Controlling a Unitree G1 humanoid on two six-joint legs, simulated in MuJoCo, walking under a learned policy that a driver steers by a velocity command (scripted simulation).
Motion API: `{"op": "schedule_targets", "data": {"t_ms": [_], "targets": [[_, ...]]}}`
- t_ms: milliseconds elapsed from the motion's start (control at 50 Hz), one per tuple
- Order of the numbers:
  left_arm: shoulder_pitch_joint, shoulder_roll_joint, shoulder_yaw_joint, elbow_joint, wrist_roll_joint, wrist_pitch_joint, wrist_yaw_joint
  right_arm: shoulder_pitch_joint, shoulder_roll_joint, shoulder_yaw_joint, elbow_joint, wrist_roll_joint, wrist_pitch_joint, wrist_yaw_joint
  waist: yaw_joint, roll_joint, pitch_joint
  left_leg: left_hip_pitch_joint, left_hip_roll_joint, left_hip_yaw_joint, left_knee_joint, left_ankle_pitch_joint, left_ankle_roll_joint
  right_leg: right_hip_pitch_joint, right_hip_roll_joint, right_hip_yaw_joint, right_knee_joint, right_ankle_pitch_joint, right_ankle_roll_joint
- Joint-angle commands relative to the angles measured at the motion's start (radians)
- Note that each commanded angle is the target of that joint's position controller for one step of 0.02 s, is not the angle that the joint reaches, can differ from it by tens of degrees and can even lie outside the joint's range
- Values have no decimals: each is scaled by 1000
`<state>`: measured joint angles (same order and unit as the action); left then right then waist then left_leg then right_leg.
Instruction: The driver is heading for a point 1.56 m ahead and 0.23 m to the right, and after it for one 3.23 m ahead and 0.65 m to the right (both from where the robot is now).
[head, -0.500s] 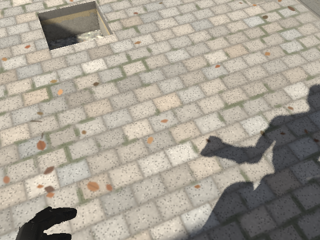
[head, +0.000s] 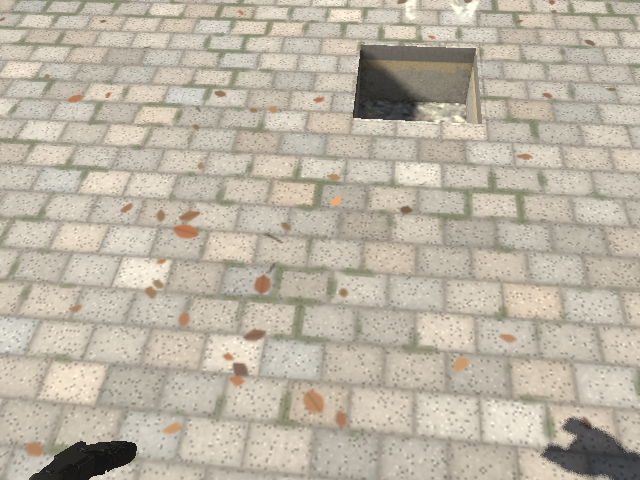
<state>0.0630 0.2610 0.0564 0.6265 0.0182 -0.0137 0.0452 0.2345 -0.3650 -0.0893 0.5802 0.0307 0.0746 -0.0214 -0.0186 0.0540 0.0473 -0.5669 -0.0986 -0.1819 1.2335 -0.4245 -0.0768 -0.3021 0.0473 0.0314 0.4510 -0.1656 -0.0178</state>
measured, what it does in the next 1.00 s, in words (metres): walks ahead, turning right: left foot, then right foot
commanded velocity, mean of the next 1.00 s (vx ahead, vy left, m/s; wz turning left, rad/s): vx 0.57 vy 0.00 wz -0.24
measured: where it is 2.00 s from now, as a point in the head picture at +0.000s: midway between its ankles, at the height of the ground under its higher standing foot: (453, 175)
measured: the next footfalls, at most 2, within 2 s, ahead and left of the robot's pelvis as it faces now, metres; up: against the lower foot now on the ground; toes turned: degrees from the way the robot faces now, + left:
left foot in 0.32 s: +0.00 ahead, +0.13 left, +0.00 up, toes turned +9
right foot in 0.78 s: +0.41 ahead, -0.02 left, +0.00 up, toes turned -13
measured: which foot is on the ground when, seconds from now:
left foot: up 0.00-0.30, down 0.32-0.80, up 0.82-1.00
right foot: down 0.00-0.30, up 0.32-0.76, down 0.78-1.00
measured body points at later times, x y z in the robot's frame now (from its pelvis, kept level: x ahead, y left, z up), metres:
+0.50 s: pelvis +0.07 +0.05 +0.01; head +0.07 +0.08 +0.46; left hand +0.16 +0.34 -0.12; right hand +0.15 -0.22 -0.09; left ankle -0.04 +0.13 -0.74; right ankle +0.17 -0.11 -0.64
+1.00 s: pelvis +0.43 -0.01 -0.01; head +0.45 -0.01 +0.44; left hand +0.54 +0.27 -0.13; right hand +0.53 -0.29 -0.09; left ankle +0.53 +0.16 -0.65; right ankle +0.37 -0.01 -0.74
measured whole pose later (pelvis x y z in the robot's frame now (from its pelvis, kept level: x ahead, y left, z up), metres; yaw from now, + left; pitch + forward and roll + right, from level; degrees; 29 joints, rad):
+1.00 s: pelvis +0.43 -0.01 -0.01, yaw -19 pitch +1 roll -1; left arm 0.43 0.33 0.07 0.82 0.01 -0.03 -0.01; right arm 0.15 -0.24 0.02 0.64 -0.07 -0.07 0.01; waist 0.02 0.00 0.01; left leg -0.66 0.14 -0.09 1.18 -0.31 -0.04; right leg -0.13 0.22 0.05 0.43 -0.30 -0.19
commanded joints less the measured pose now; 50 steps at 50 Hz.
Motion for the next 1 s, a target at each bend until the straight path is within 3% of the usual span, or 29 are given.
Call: {"op": "schedule_targets", "data": {"t_ms": [20, 80, 140, 200, 240, 280, 300, 320, 340, 360, 380, 420, 440, 460, 480, 520, 640, 680, 720, 760, 780, 800, 820, 840, 860, 880, 920, 960, 1000], "targets": [[2, 131, 26, -57, 10, 10, 14, 15, -62, -19, -72, 0, -12, -8, 18, -166, -77, -98, 83, 118, 72, 65, -35, 118, -237, 137, -154, 203, -191], [51, 146, 31, -33, 6, 17, 5, -32, -32, -5, -87, -10, -25, -12, 50, -176, -118, -99, 116, 116, -53, 43, -49, 214, -275, 133, -143, 273, -235], [30, 170, 40, -24, -6, 20, -11, -32, -5, 11, -80, -24, -32, -6, 44, -190, -152, 17, 132, 138, -225, 26, -34, 201, -290, 97, -130, 294, -239], [41, 182, 43, -2, -22, 22, -25, -31, -7, 17, -68, -22, -35, 4, 48, -226, -152, 137, 120, 175, -397, 20, -4, 169, -308, 91, -121, 279, -240], [95, 200, 46, 23, -47, 19, -34, 7, -6, 19, -49, -13, -37, 17, 46, -227, -169, 254, 104, 209, -539, 9, 43, 109, -320, 125, -174, -160, -224], [93, 194, 40, 39, -67, 7, -45, 125, -4, 16, 19, -8, -47, 31, -20, -212, -123, 497, 75, 257, -740, 99, 123, -89, -296, 115, -179, -478, -168], [89, 144, 24, 46, -54, -4, -51, 207, -9, 13, 56, -6, -55, 30, -66, -150, -106, 650, 85, 219, -798, 47, 148, -221, -245, 61, -77, -517, -110], [46, 41, -6, 24, -29, -22, -67, 319, -65, 1, 84, -14, -67, 20, -107, 83, -109, 791, 305, -111, -926, -178, 209, -431, -142, -68, 316, -469, -15], [-18, 64, 3, -44, -53, -50, -74, 291, -197, -30, 57, -32, -89, 25, -103, 209, -12, 734, 516, -497, -1059, -489, 369, -742, -69, -64, 517, -401, -5], [-93, 135, 22, -59, -78, -68, -69, 252, -143, -20, 50, -42, -125, 23, -118, 110, 72, 660, 521, -511, -1127, -503, 385, -800, -122, 41, 633, -288, -24], [-50, 142, 28, -45, -84, -73, -69, 189, -92, -2, 50, -45, -152, 22, -66, 110, 106, 648, 486, -404, -1108, -374, 338, -832, -122, 92, 658, -157, -40], [54, 143, 35, 12, -61, -69, -69, 124, -29, 15, 39, -36, -173, 23, -24, 101, 62, 632, 395, -167, -1089, -152, 246, -761, -113, 144, 656, -4, -22], [92, 127, 35, 54, 56, -25, -98, 137, -57, 19, 63, -73, -157, 22, -11, 60, 30, 505, 315, -10, -1147, -53, 177, -581, -62, 67, 683, 15, -2], [109, 124, 41, 56, 50, -2, -113, 124, -50, 19, 68, -76, -157, 25, 6, 77, 46, 452, 289, 65, -1160, 12, 161, -532, -52, 41, 699, 45, 11], [108, 121, 41, 58, 29, 11, -121, 126, -38, 22, 77, -72, -159, 28, 6, 80, 55, 436, 278, 117, -1166, 54, 151, -524, -55, 32, 703, 75, 17], [78, 114, 38, 57, 7, 21, -127, 159, -17, 26, 99, -70, -163, 31, -9, 73, 76, 455, 281, 177, -1178, 107, 142, -555, -57, 19, 680, 130, 17], [-82, 81, 8, 7, 22, 13, -152, 257, -6, 31, 193, -67, -178, 10, -59, 25, 140, 670, 320, 316, -1190, 355, 125, -641, -88, -109, 472, 136, -53], [-113, 60, -10, -22, 17, 14, -154, 265, -12, 35, 224, -70, -175, 1, -50, 33, 134, 724, 320, 389, -1123, 722, 103, -573, -69, -190, 380, 66, -101], [-75, 64, -17, -33, 5, 17, -139, 264, -53, 32, 241, -76, -169, -17, -6, 71, 52, 756, 335, 438, -970, 1380, 85, -376, 16, -280, 315, -8, -160], [186, 126, 7, 27, -4, 13, -124, 222, -121, 14, 238, -94, -140, -37, 138, 119, -103, 748, 380, 433, -605, 1690, 96, -104, 86, -270, 318, -155, -216], [400, 186, 36, 89, -1, -1, -111, 184, -149, 6, 218, -89, -135, -31, 235, 95, -204, 596, 378, 413, -320, 1577, 117, 180, 106, -188, 257, -201, -256], [493, 253, 67, 122, 3, -2, -88, 160, -99, 18, 202, -83, -146, -12, 257, -39, -249, 329, 282, 413, 11, 921, 120, 442, -13, 32, 147, -332, -293], [396, 344, 91, 108, 5, 16, -79, 122, 26, 49, 102, -65, -173, 18, 135, -321, -237, -177, 25, 297, 366, -6, 61, 652, -261, 679, -67, -561, -460], [397, 317, 92, 92, -11, 17, -77, -29, -40, 47, 54, -71, -197, 21, 194, -121, -222, -322, 70, 91, 401, 76, 85, 658, -281, 807, -163, -471, -450], [411, 300, 88, 114, -8, 12, -64, -53, -33, 54, 31, -66, -215, 26, 160, -70, -150, -326, 123, 71, 335, 116, 94, 568, -288, 736, -201, -376, -414], [392, 247, 76, 128, -3, 4, -57, -27, -29, 60, 43, -68, -221, 25, 94, 28, -57, -268, 167, 80, 213, 138, 96, 409, -258, 638, -223, -264, -373], [298, 196, 51, 112, -1, -19, -45, 21, -13, 69, 58, -104, -183, 27, -2, 36, 14, -161, 209, 90, 110, 100, 64, 186, -159, 462, -239, -164, -339], [288, 184, 40, 104, -15, -44, -51, 1, -4, 75, 41, -117, -142, 32, -26, 0, 57, -131, 230, 126, -1, 54, 32, 39, -103, 385, -272, -115, -339], [293, 195, 40, 105, -17, -61, -52, -137, 11, 86, -21, -107, -132, 43, -2, -27, 109, -106, 227, 192, -190, 185, 12, -66, -52, 318, -330, -22, -318]]}}
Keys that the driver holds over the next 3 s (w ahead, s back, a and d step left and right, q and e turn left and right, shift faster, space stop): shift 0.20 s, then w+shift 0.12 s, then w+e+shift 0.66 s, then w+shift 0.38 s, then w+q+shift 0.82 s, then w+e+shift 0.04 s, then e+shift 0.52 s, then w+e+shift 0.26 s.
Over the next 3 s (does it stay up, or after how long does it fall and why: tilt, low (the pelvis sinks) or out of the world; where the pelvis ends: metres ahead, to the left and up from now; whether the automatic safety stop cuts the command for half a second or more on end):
stays up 2.10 -0.34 0.00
